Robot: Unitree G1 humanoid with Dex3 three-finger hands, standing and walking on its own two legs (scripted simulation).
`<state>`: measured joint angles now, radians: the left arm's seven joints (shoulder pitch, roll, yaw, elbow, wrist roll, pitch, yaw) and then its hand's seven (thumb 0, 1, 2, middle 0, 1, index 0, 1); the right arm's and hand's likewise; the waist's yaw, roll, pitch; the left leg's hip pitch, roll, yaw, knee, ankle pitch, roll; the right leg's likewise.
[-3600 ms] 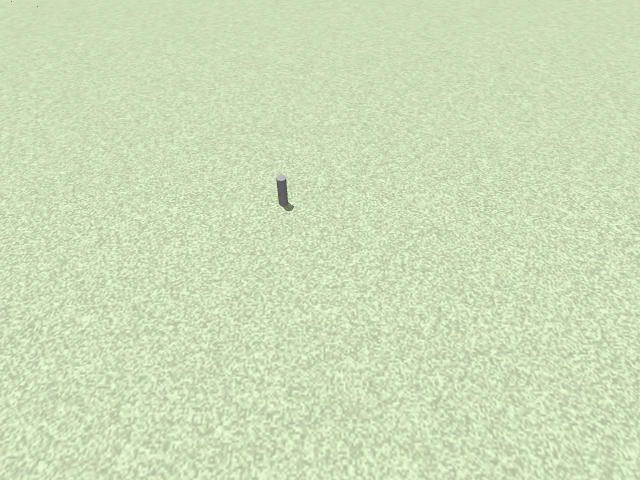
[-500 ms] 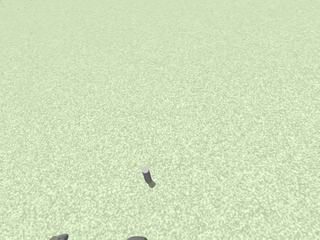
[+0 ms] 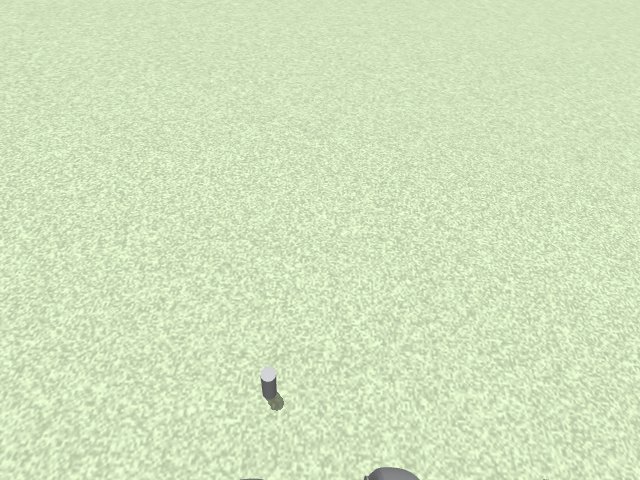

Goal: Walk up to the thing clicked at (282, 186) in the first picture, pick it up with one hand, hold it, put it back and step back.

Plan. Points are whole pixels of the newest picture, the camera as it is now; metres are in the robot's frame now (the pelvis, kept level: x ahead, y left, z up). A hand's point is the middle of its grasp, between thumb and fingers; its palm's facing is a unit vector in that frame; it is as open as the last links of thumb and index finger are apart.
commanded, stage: walk up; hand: left
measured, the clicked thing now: (268, 383) +0.47 +0.12 -0.69
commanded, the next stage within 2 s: none
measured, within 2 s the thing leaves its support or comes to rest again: neither
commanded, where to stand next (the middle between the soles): +0.13 -0.01 m, yaw -1 degrees
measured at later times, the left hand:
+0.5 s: hand out of the picture +0.11 +0.23 -0.15, palm faces -0.04 -0.92 -0.38, open 7.4 cm
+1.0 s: hand out of the picture +0.11 +0.24 -0.15, palm faces -0.02 -0.94 -0.33, open 7.4 cm
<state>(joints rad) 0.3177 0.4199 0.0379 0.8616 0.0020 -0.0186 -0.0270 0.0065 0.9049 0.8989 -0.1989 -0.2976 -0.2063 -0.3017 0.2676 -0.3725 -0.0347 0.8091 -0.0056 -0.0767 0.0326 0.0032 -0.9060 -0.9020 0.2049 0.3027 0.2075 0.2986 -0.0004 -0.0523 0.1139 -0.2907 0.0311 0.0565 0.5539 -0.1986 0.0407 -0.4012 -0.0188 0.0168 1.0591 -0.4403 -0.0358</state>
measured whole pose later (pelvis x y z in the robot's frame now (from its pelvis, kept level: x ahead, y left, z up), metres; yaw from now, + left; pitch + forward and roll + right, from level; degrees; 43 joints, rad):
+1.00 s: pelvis +0.04 -0.01 +0.01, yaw -1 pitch -2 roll +0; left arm 0.10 0.36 0.01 1.17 0.00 0.00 -0.01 0.00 0.90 0.90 -0.20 -0.30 -0.21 -0.30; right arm 0.10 -0.36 0.00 1.15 -0.01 -0.01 0.02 0.00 -0.91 -0.90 0.20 0.30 0.21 0.30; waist 0.00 0.00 0.05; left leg -0.13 0.02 0.03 0.37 -0.20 0.00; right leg -0.17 -0.04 -0.03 0.35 -0.14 0.03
